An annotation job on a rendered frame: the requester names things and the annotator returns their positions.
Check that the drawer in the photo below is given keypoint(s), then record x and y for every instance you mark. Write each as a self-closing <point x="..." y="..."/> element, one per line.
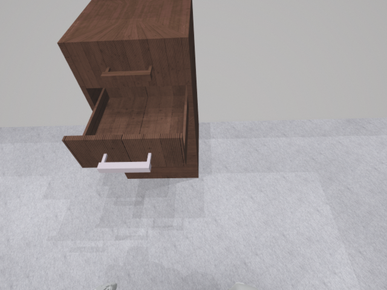
<point x="127" y="123"/>

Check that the cabinet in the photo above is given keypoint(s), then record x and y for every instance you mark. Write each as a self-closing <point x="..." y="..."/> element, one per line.
<point x="137" y="35"/>

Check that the handle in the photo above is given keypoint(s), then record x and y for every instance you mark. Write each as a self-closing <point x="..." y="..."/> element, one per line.
<point x="124" y="167"/>
<point x="126" y="76"/>

